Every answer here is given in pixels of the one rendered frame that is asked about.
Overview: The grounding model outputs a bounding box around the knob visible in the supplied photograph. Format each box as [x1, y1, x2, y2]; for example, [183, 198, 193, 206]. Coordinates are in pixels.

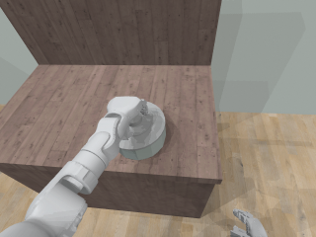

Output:
[130, 113, 142, 127]

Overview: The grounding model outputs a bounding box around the robot left upper arm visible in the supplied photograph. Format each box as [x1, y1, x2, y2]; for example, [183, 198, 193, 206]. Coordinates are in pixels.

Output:
[0, 183, 88, 237]

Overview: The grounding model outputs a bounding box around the table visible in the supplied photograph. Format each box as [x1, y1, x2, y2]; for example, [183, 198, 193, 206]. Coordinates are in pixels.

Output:
[0, 0, 223, 219]

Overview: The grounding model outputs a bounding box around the right robot hand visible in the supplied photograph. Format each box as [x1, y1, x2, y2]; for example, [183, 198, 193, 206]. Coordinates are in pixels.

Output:
[230, 208, 268, 237]

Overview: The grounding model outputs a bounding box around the lid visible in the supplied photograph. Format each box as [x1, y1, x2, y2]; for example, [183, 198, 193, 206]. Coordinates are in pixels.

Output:
[119, 102, 166, 151]

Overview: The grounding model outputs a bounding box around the robot left forearm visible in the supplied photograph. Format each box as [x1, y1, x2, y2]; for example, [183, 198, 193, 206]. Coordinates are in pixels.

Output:
[24, 111, 129, 220]

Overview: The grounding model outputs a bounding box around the left robot hand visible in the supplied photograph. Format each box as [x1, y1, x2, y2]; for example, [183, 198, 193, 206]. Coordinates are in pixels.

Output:
[107, 96, 148, 140]

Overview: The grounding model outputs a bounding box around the pot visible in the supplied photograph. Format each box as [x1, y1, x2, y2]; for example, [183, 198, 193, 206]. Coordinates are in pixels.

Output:
[119, 126, 166, 161]

